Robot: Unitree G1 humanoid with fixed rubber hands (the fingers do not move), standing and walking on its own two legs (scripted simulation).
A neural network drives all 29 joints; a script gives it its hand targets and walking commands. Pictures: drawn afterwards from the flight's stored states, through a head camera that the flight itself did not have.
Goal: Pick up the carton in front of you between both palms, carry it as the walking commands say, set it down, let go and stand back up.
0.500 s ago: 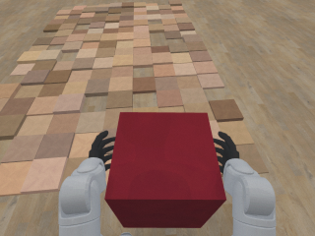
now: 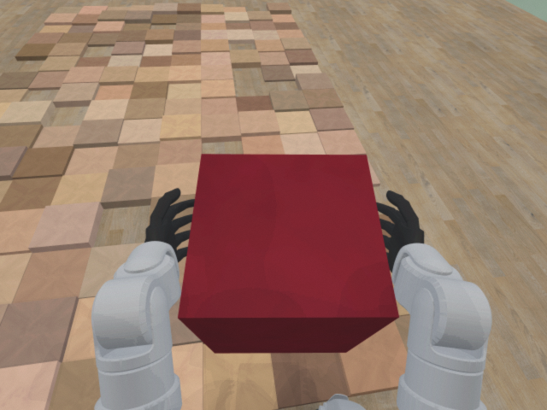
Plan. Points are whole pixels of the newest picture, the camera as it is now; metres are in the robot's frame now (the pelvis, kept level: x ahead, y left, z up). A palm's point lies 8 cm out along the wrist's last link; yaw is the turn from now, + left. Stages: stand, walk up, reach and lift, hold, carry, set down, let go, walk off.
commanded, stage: carry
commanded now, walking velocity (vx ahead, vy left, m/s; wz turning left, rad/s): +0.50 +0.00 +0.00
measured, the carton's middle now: (282, 265) +0.31 +0.00 +0.07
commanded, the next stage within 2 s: none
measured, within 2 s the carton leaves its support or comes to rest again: neither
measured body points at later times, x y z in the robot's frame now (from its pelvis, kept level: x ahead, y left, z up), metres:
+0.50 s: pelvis +0.32 -0.03 +0.00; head +0.40 -0.03 +0.44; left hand +0.72 +0.14 +0.14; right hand +0.73 -0.17 +0.14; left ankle +0.46 +0.09 -0.70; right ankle +0.22 -0.11 -0.73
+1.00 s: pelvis +0.68 -0.02 +0.03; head +0.75 -0.01 +0.47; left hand +1.07 +0.15 +0.15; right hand +1.09 -0.15 +0.15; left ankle +0.54 +0.07 -0.61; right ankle +0.74 -0.10 -0.69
